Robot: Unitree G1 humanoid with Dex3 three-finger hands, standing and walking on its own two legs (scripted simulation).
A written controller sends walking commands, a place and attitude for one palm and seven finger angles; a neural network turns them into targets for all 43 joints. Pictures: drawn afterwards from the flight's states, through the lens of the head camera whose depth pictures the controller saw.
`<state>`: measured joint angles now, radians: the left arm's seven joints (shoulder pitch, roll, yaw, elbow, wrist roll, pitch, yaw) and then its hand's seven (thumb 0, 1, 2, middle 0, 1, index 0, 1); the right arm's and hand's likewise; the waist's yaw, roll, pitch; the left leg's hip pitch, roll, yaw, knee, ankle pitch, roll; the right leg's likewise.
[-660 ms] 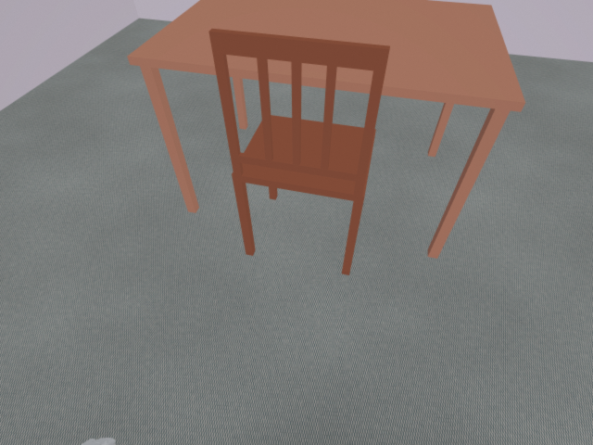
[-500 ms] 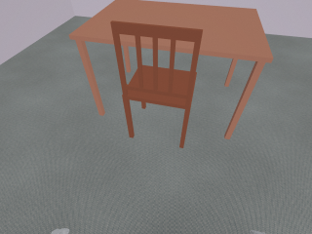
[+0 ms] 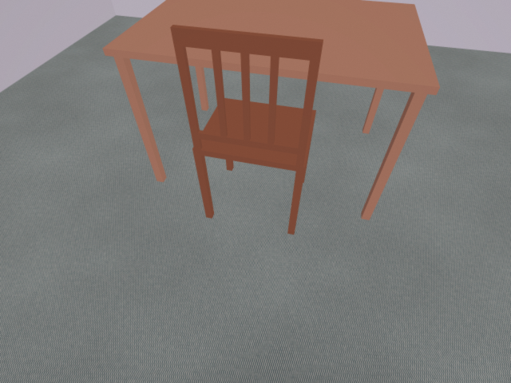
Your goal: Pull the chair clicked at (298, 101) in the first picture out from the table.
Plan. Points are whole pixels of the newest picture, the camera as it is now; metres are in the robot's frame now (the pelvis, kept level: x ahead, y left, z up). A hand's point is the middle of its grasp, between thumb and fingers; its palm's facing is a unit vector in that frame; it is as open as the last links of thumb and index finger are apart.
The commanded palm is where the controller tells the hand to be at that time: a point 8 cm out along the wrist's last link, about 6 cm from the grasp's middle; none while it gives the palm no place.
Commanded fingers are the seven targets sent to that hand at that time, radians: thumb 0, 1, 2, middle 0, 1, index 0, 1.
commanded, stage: stand and wait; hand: left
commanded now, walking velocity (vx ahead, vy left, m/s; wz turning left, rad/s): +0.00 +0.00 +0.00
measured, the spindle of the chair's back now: (246, 100) +0.95 +0.09 -0.08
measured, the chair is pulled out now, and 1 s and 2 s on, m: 0.00 0.00 0.00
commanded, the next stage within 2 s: look at it before walking up in 0.16 s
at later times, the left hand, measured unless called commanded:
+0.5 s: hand out of the picture +0.08 +0.24 -0.15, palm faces -0.02 -0.94 -0.33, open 7.4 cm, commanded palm none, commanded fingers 0.00 0.90 0.90 -0.20 -0.30 -0.20 -0.30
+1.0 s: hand out of the picture +0.07 +0.25 -0.15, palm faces -0.02 -0.94 -0.34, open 7.4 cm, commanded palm none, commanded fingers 0.00 0.90 0.90 -0.20 -0.30 -0.20 -0.30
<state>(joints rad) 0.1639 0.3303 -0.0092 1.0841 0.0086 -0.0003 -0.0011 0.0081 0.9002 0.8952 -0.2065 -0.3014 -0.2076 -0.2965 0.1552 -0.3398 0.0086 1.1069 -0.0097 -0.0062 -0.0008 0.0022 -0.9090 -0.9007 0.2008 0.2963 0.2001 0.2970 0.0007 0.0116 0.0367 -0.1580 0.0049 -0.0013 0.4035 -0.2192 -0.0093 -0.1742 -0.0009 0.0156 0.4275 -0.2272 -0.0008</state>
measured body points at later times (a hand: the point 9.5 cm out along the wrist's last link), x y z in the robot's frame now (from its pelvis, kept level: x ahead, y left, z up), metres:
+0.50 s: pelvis +0.01 +0.00 +0.00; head +0.01 -0.01 +0.45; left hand +0.08 +0.29 -0.13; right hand +0.08 -0.29 -0.14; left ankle +0.00 +0.13 -0.74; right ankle +0.00 -0.12 -0.74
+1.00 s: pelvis +0.01 +0.00 +0.00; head +0.02 +0.00 +0.45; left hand +0.08 +0.30 -0.13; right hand +0.09 -0.29 -0.13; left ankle +0.00 +0.13 -0.74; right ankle +0.00 -0.12 -0.74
